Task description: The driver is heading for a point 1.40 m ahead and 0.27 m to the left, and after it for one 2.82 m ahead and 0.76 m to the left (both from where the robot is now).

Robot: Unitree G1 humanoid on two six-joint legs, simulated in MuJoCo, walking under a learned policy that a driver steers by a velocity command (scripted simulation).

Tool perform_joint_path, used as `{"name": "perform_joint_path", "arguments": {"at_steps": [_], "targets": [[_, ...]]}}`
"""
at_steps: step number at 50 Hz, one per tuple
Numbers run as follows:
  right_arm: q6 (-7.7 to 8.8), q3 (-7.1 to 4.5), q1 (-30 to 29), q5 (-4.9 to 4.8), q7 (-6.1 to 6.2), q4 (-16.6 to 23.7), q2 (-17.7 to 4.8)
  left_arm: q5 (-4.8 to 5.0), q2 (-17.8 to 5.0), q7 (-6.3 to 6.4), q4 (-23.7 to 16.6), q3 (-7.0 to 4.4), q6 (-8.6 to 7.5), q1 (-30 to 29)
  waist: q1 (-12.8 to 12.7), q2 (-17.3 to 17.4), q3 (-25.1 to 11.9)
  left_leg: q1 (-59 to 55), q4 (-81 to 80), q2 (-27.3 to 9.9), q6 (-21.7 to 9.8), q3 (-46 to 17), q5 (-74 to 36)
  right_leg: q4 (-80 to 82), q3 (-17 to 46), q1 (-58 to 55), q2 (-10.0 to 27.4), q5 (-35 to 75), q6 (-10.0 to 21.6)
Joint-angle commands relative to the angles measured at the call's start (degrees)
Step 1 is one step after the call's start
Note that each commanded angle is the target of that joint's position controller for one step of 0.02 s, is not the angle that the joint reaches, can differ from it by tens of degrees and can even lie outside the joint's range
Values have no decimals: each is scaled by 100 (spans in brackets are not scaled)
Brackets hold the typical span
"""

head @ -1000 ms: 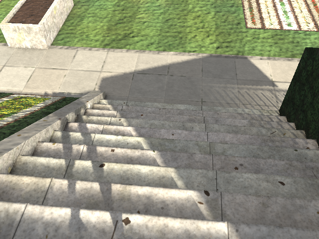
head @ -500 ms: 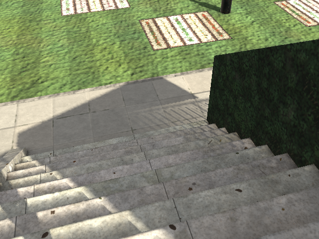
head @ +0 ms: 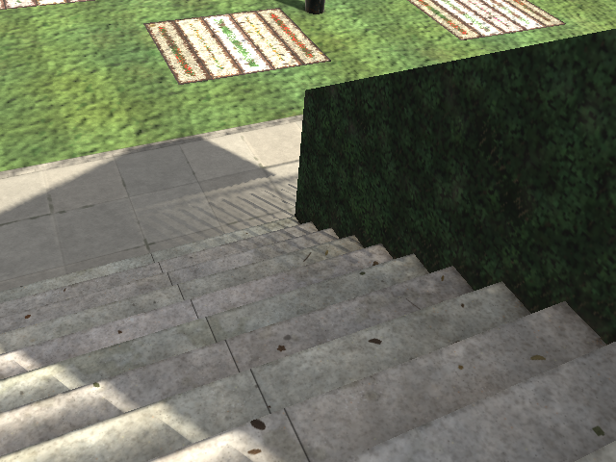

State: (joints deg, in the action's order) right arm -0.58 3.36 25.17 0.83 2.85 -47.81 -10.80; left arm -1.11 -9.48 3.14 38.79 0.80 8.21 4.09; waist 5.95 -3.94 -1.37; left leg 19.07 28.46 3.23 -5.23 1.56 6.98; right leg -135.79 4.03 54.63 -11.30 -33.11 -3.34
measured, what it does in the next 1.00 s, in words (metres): climbs, backwards: right foot 0.19 m higher, then left foot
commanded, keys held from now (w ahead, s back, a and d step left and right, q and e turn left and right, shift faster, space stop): shift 1.00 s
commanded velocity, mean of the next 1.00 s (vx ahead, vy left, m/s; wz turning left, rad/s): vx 0.00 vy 0.00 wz -0.01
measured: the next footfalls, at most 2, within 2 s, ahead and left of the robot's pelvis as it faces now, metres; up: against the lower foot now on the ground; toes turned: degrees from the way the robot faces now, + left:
right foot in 0.22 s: -0.06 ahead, -0.11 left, +0.19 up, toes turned +1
left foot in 0.70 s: -0.11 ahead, +0.13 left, +0.19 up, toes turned -4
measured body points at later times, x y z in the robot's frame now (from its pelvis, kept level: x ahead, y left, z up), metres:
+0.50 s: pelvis -0.05 -0.03 +0.14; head -0.07 -0.06 +0.59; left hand -0.08 +0.22 +0.01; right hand +0.04 -0.30 +0.00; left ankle -0.01 +0.16 -0.43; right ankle -0.10 -0.11 -0.55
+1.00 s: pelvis -0.09 +0.01 +0.20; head -0.08 +0.02 +0.65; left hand -0.03 +0.27 +0.05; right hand -0.06 -0.22 +0.05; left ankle -0.15 +0.13 -0.55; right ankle -0.10 -0.11 -0.55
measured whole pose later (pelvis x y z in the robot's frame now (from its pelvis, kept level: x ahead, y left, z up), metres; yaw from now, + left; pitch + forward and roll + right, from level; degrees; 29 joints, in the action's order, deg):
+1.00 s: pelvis -0.09 +0.01 +0.20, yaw +0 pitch -1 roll +0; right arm -2.1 1.2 16.4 -0.4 1.5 -56.8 -10.0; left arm 0.9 -13.8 1.5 56.6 0.6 2.4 12.2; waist 0.5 -1.5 1.2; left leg 3.5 22.1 2.4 -1.1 -4.4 17.8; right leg -25.6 1.1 10.0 0.2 -14.9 -0.3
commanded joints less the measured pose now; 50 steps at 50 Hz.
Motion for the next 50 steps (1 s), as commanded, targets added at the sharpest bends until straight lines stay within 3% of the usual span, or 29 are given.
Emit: {"name": "perform_joint_path", "arguments": {"at_steps": [1, 4, 6, 7, 8, 10, 11, 12, 13, 14, 15, 16, 17, 20, 23, 25, 28, 31, 33, 34, 35, 36, 37, 38, 39, 40, 43, 47, 50], "targets": [[53, -242, 355, 45, 75, 272, -936, 9, -248, -6, -542, -41, -78, -356, -18, 723, -75, -1264, -1385, -1625, -1254, -2112, 154, 22, -53, 762, 117, -269, 35], [44, -302, 304, 68, 102, 344, -1018, 27, -292, -32, -680, -34, -104, -398, 21, 730, -126, -1284, -1640, -1705, -1354, -2068, 106, 319, -124, 343, 246, -521, 118], [-96, -384, 341, 7, 165, 285, -1056, 37, -287, -149, -921, 42, -109, -442, -100, 871, -67, -1571, -1918, -1450, -878, -1856, 1671, 2637, -317, 178, 582, -1751, 360], [-197, -514, 111, -46, 173, 354, -1296, 35, -214, -236, -879, 139, -123, -121, -276, 1207, -146, -935, -2542, -1253, -542, -1374, 2092, 3937, -881, -1109, 591, -2193, 610], [-175, -661, -266, -107, 87, 488, -1624, -29, -283, -277, -727, 176, -144, 333, -449, 1632, -171, 426, -3122, -1343, -428, -1111, 1313, 3778, -1021, -3004, 558, -1808, 965], [-154, -849, -438, -390, 37, 564, -1723, -95, -659, -415, -572, 129, -200, 1309, -791, 2020, 105, 2023, -3609, -1382, -75, -1059, 2174, 5294, -875, -5113, 217, -2486, 1652], [-327, -869, -40, -317, 76, 356, -1377, 38, -768, -421, -336, 98, -288, 1770, -1005, 456, 841, 1885, -2179, -943, 220, -1018, 4151, 8330, 33, -4426, -43, -3271, 1906], [-214, -872, -1267, -149, -107, 1003, -1161, 14, -1074, -306, 1, 37, -382, 2728, -1927, -2194, 1810, 5034, 436, -71, 479, -946, 5041, 10039, 4477, -4725, 2075, -3188, 2553], [-22, -1051, -1998, 58, -237, 1118, -1424, 7, -753, -32, 451, 150, -516, 3381, -2245, -997, 2237, 5497, 774, -2, 330, -3587, 3676, 10863, 6281, -4129, 2384, -1187, 2451], [106, -999, -1420, -267, -323, 1099, -1029, -168, -803, 173, 560, 182, -581, 2693, -1474, -606, 2037, 5061, 961, 284, 366, -3786, 2779, 10764, 5628, -3793, 2455, 91, 2327], [90, -963, -1097, -314, -308, 900, -894, -288, -835, 209, 589, 127, -664, 2048, -883, -454, 1545, 4110, 1807, 492, 463, -3377, 1997, 10320, 4711, -3273, 2283, 1191, 2132], [-17, -972, -729, -175, -270, 633, -813, -291, -787, 153, 574, 94, -753, 1474, -426, -370, 1017, 3219, 2845, 721, 545, -2941, 1269, 9682, 3785, -2665, 2104, 1880, 2084], [-212, -1019, -443, -8, -214, 368, -860, -162, -586, 39, 444, 82, -775, 977, -130, -241, 670, 2292, 4351, 1038, 719, -2198, 857, 9510, 2871, -1767, 1910, 2137, 2010], [-531, -971, -176, 57, -222, 187, -853, 46, -505, -149, 240, 23, -733, 149, 364, 64, 409, 1274, 6415, 964, 796, -1317, 109, 9952, 1648, -556, 1695, 1477, 1572], [-620, -846, -659, 194, -242, 268, -742, 113, -761, -80, 597, -72, -816, 1096, -91, 504, 394, 1742, 6253, 792, 742, -1151, -308, 9648, 1217, -1798, 1616, 2156, 1541], [-638, -837, -976, 281, -254, 318, -789, 103, -902, -26, 922, -143, -891, 1913, -474, 207, 287, 2283, 5813, 732, 788, -1212, -326, 9266, 987, -2995, 1608, 3065, 1595], [-598, -892, -1001, 225, -138, 136, -903, -33, -958, -16, 1145, -174, -1012, 2536, -867, -468, -126, 2402, 5380, 514, 937, -1528, 301, 9230, 1192, -4431, 1851, 4934, 1738], [-591, -721, -1048, 43, -100, 48, -641, -64, -864, -13, 969, -76, -971, 1920, -740, -629, -137, 1259, 4402, 136, 883, -1173, 1747, 9743, 1424, -4033, 2424, 7127, 2091], [-577, -639, -814, -13, -149, -139, -606, -59, -965, -27, 942, -81, -921, 1517, -642, -680, -111, 364, 3295, -133, 833, -790, 2009, 9772, 1142, -3681, 2276, 6733, 1928], [-534, -516, -1076, -126, -197, 5, -426, -37, -1061, -4, 1048, -100, -794, 1606, -700, -770, 95, 131, 1504, -21, 893, -280, 3458, 10138, 714, -3773, 1914, 5975, 1670], [-510, -471, -820, -170, -207, -185, -362, -15, -1185, 10, 1131, -159, -691, 1594, -693, -806, 188, -492, 638, 85, 948, 18, 2771, 10026, 633, -3758, 1770, 5976, 1489], [-447, -454, -219, -199, -184, -463, -333, 26, -1190, 11, 1220, -184, -606, 1612, -469, -483, 140, -1428, -508, -35, 845, -222, 1177, 9729, 580, -3489, 1692, 6075, 1250], [-320, -557, -15, -124, -128, -628, -875, 88, -1136, -38, 1197, -230, -642, 1800, -669, 734, 222, -1916, -64, -587, 637, -999, -2332, 9107, 289, -3155, 1480, 4987, 897], [-223, -503, -109, -156, -69, -641, -895, 225, -946, -78, 1127, -169, -692, 1771, -631, 1681, 26, -1829, -9, -1356, 32, -1956, -5012, 9339, -20, -2830, 1228, 2969, 584], [-159, -362, -550, -77, -73, -570, -587, 285, -894, -72, 1152, -126, -651, 1479, -652, 1721, 107, -1194, -428, -1693, -215, -2346, -4253, 9982, -97, -3323, 1363, 1437, 474], [-134, -279, -1016, -24, -110, -445, -379, 268, -971, -99, 1298, -171, -633, 1228, -733, 1015, 357, -1202, -362, -1368, -2, -1690, -4558, 10231, -124, -3888, 1326, 1832, 443], [-169, -384, -743, -142, -53, -573, -718, 200, -842, -180, 1425, -124, -601, 1155, -640, 865, 6, -1429, -475, -894, 287, -1162, -3138, 10691, -55, -4752, 1401, 3500, 472], [-95, -325, -616, -123, -115, -702, -489, 203, -898, -150, 1613, -111, -631, 1158, -626, 629, -125, -1584, -730, -866, 300, -1063, -2500, 10973, -52, -4897, 1545, 3738, 502], [-103, -306, -833, -108, -153, -755, -485, 191, -871, -156, 1725, -93, -592, 987, -651, 599, 157, -1273, -1066, -849, 282, -1146, -1397, 11336, -20, -4865, 1577, 3167, 461]]}}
